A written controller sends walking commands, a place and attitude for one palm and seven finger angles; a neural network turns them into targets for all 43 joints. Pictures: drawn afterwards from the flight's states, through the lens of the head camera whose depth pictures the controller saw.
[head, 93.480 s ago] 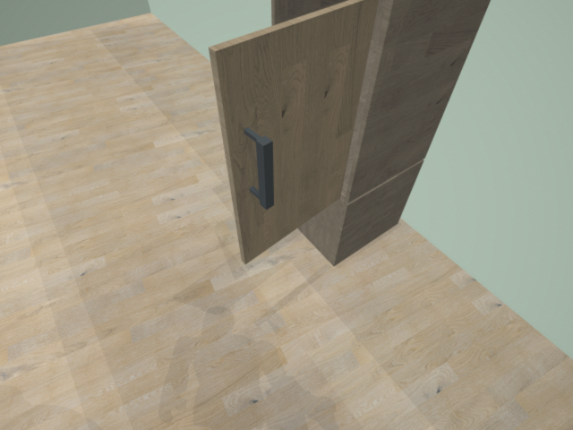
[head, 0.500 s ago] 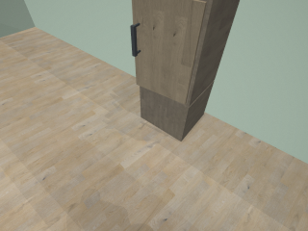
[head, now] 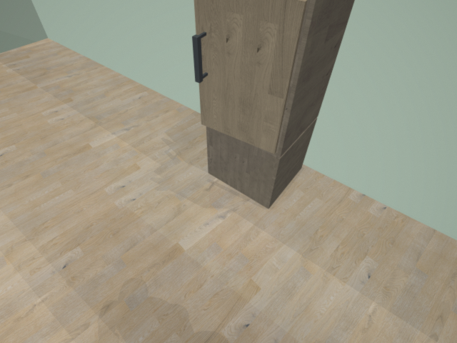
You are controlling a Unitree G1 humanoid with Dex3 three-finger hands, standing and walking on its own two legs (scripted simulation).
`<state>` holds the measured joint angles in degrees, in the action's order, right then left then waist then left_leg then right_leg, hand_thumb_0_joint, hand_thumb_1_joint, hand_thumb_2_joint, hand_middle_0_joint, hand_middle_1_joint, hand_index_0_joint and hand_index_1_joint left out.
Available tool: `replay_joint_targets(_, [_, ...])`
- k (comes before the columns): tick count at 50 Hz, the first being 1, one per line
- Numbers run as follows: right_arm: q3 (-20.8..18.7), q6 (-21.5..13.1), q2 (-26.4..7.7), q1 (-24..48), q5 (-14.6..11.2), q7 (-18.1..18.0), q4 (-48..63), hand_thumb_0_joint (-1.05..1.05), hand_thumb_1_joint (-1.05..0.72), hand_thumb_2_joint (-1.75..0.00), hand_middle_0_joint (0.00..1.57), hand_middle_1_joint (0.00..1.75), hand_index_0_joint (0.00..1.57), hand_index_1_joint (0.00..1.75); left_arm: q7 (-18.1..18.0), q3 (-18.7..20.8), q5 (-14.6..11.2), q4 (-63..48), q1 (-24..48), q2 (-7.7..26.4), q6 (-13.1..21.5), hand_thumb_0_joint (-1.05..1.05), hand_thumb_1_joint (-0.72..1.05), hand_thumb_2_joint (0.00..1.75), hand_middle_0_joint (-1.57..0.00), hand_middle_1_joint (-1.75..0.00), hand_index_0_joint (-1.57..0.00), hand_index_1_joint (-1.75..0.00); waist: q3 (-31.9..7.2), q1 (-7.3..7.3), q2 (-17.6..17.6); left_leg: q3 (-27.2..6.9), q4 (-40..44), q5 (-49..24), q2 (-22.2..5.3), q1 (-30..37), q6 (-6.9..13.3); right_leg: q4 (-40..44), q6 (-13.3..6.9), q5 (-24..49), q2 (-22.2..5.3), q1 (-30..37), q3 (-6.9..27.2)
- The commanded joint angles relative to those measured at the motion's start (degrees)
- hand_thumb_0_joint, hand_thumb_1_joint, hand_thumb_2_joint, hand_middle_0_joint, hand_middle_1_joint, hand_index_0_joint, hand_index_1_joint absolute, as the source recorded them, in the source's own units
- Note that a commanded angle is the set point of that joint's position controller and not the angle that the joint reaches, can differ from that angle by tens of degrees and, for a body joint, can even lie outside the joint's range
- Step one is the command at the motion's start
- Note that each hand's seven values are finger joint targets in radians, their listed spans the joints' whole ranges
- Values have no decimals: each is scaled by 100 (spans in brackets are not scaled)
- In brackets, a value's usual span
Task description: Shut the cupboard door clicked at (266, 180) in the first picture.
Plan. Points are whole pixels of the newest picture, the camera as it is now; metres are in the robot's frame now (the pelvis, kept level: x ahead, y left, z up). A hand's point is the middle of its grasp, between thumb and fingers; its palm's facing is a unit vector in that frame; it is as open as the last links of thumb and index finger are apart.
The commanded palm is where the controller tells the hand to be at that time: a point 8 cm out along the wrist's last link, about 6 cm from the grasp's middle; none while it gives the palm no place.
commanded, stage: look to check the result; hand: left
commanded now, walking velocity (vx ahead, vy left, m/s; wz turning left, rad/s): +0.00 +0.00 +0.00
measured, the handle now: (201, 57) +1.07 +0.16 +0.00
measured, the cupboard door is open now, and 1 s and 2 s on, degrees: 6 6 6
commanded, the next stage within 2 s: walk to a spot facing it in 0.24 s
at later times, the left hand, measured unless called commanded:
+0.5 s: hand out of the picture +0.02 +0.18 -0.18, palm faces +0.04 -0.97 -0.23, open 7.3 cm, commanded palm none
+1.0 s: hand out of the picture +0.01 +0.23 -0.18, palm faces +0.33 -0.91 -0.25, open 7.4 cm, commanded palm none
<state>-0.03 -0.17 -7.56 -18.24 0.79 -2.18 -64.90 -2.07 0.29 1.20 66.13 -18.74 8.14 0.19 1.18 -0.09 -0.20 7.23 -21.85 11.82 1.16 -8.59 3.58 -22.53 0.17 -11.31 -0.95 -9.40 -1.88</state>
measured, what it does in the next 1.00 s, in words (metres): lifts its right foot, turning left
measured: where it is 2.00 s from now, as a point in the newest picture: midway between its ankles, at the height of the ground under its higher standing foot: outside the picture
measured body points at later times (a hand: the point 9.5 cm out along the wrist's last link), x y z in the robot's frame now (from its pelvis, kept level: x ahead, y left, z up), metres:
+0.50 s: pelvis +0.01 -0.01 +0.00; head +0.02 -0.01 +0.45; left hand +0.02 +0.23 -0.16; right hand +0.01 -0.24 -0.16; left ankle +0.01 +0.07 -0.74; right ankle +0.01 -0.12 -0.74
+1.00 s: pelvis -0.01 +0.00 +0.00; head +0.05 +0.04 +0.44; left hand +0.00 +0.28 -0.16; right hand +0.11 -0.23 -0.14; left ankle -0.01 +0.09 -0.74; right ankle +0.01 -0.16 -0.67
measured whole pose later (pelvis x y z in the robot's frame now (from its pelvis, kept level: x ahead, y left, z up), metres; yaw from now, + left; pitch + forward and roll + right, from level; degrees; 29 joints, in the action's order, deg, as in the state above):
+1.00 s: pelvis -0.01 +0.00 +0.00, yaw +19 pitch +3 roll -2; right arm -2.4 1.6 -11.3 -13.0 2.0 -1.2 -54.9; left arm -1.0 4.7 1.7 52.5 -7.7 14.2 -2.8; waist 5.6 -1.3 -0.8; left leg -2.5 -27.7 11.1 2.5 -18.9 3.2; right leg -61.2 3.5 -20.9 -2.7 -28.0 0.3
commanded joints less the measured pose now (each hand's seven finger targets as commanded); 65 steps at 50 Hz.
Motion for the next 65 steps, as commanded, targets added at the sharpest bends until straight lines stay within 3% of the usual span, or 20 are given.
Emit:
replay_joint_targets(1, [-140, -65, -711, -390, -29, -28, 140, 0, -90, -90, 20, 30, 20, 30, -19, 108, -9, -134, -362, 601, 55, 0, 90, 90, -20, -30, -20, -30, 493, -16, 87, -927, 725, 118, -805, -208, -91, 378, -233, 196, -408, -314, 479])
replay_joint_targets(24, [-159, 44, -780, -12, -12, 39, 306, 0, -90, -90, 20, 30, 20, 30, -34, 256, -27, -408, 16, 868, -41, 0, 90, 90, -20, -30, -20, -30, 202, 21, 80, -1081, 141, -911, -750, -487, -123, -140, -196, 559, -641, -28, 206])
replay_joint_targets(29, [-275, 172, -718, 148, 1, 104, 613, 0, -90, -90, 20, 30, 20, 30, -39, 444, 1, -746, 114, 1191, -80, 0, 90, 90, -20, -30, -20, -30, 97, 57, -598, -735, -1044, -270, -260, -1113, -293, 87, -669, 409, -1458, 4, 591])
replay_joint_targets(33, [-391, 282, -673, 355, 16, 154, 915, 0, -90, -90, 20, 30, 20, 30, -91, 549, 91, -1101, 434, 1278, -78, 0, 90, 90, -20, -30, -20, -30, 133, 30, -878, -644, -3042, 1876, -381, -1567, -403, 369, -1260, 1089, -2288, -197, 669])
replay_joint_targets(35, [-393, 262, -634, 336, -9, 203, 1012, 0, -90, -90, 20, 30, 20, 30, -75, 598, 106, -1232, 615, 1354, -67, 0, 90, 90, -20, -30, -20, -30, 114, -80, -695, -641, -2284, 1748, -534, -1382, -440, -174, -1027, 1735, -2200, -133, 199])
replay_joint_targets(37, [-386, 210, -711, -94, 11, 229, 941, 0, -90, -90, 20, 30, 20, 30, -28, 601, 33, -1329, 687, 1317, -105, 0, 90, 90, -20, -30, -20, -30, -93, -272, -29, -575, -804, -54, -474, -437, -421, -1190, -457, 1273, -1754, -535, -455])
replay_joint_targets(38, [-446, 156, -1135, -311, 65, 208, 951, 0, -90, -90, 20, 30, 20, 30, 2, 578, -27, -1434, 497, 1032, -173, 0, 90, 90, -20, -30, -20, -30, -125, -293, 1548, -2223, 23, -1602, -1313, -104, -32, -2338, 60, -511, -953, -1406, -822])
replay_joint_targets(39, [-577, 185, -1588, -494, 127, 123, 926, 0, -90, -90, 20, 30, 20, 30, -4, 497, -31, -1655, 793, 853, -229, 0, 90, 90, -20, -30, -20, -30, -13, -459, 2350, -3595, 518, -2519, -2234, 46, 587, -3484, 299, -2647, -294, -2276, -501])
replay_joint_targets(40, [-595, 216, -1689, -524, 157, 101, 905, 0, -90, -90, 20, 30, 20, 30, -5, 505, 21, -1762, 1020, 986, -268, 0, 90, 90, -20, -30, -20, -30, -32, -483, 1625, -3374, 570, -1444, -2326, -286, 823, -4055, 144, -2333, -393, -2123, 107])
replay_joint_targets(42, [-545, 161, -1507, -61, 152, 49, 1135, 0, -90, -90, 20, 30, 20, 30, 29, 581, 78, -1701, 1115, 1000, -279, 0, 90, 90, -20, -30, -20, -30, 113, -266, 1020, -3261, 687, -255, -1805, -709, 441, -4400, 173, -1512, -401, -2302, 310])
replay_joint_targets(46, [-525, 68, -1485, 172, 101, -2, 1267, 0, -90, -90, 20, 30, 20, 30, 107, 556, 48, -1669, 920, 972, -188, 0, 90, 90, -20, -30, -20, -30, -299, -118, 413, -2682, 404, -1215, -1338, 11, 378, -4219, 351, -807, -306, -2401, 365])
replay_joint_targets(49, [-547, 80, -1504, 95, 107, 16, 1286, 0, -90, -90, 20, 30, 20, 30, 105, 519, 23, -1789, 980, 926, -181, 0, 90, 90, -20, -30, -20, -30, -598, -194, 664, -2722, 277, -1377, -1286, 348, 536, -3640, 403, -985, -231, -2275, 351])
replay_joint_targets(54, [-616, 156, -1654, 113, 148, 96, 1354, 0, -90, -90, 20, 30, 20, 30, 181, 465, 23, -1971, 1178, 952, -148, 0, 90, 90, -20, -30, -20, -30, -413, -298, 1059, -3235, 564, 932, -1083, -33, 552, -2242, 334, -1352, 34, -1741, 130])
replay_joint_targets(58, [-652, 188, -1616, 632, 100, 134, 1534, 0, -90, -90, 20, 30, 20, 30, 228, 526, 17, -1705, 177, 1134, -81, 0, 90, 90, -20, -30, -20, -30, -345, 201, 966, -3062, 248, 2129, -523, -1604, 240, -393, 175, -951, 299, 438, -157])
replay_joint_targets(59, [-618, 182, -1351, 830, 56, 154, 1644, 0, -90, -90, 20, 30, 20, 30, 191, 624, 77, -1598, -334, 1436, -36, 0, 90, 90, -20, -30, -20, -30, -308, 491, 106, -2492, -731, 2469, -24, -2880, -59, 443, -53, -1674, -380, 1560, 583])
replay_joint_targets(60, [-514, 120, -836, 810, -20, 172, 1806, 0, -90, -90, 20, 30, 20, 30, 93, 713, 165, -1643, -466, 2000, -8, 0, 90, 90, -20, -30, -20, -30, -252, 604, -1919, -1158, -2850, 2352, 673, -4194, -454, 1484, -617, -3252, -2309, 2043, 3042])
replay_joint_targets(61, [-589, 98, -1290, 1071, 95, 220, 1849, 0, -90, -90, 20, 30, 20, 30, 48, 626, 47, -1706, -137, 1936, -5, 0, 90, 90, -20, -30, -20, -30, 272, 426, -1310, -1351, -4025, 2030, 130, -3977, -423, 1718, -789, -3505, -2819, 782, 3242])
replay_joint_targets(62, [-596, 130, -1172, 835, 127, 280, 1865, 0, -90, -90, 20, 30, 20, 30, 69, 625, 12, -1875, 506, 1785, 10, 0, 90, 90, -20, -30, -20, -30, 407, 30, -840, -1351, -4449, 1532, 31, -3843, -424, 1623, -808, -2724, -2563, 441, 2535])
replay_joint_targets(63, [-596, 161, -1082, 735, 143, 323, 1728, 0, -90, -90, 20, 30, 20, 30, 81, 609, 14, -1895, 591, 1600, 122, 0, 90, 90, -20, -30, -20, -30, 366, -53, -872, -1316, -4782, 1107, -178, -3660, -482, 1587, -715, -2741, -2266, 242, 2337])
replay_joint_targets(65, [-567, 172, -1062, 738, 148, 424, 1595, 0, -90, -90, 20, 30, 20, 30, 108, 472, -9, -1811, 636, 1156, 248, 0, 90, 90, -20, -30, -20, -30, 704, -172, -815, -1060, -4839, 383, -349, -3492, -566, 1353, -465, -1032, -1676, 98, 853])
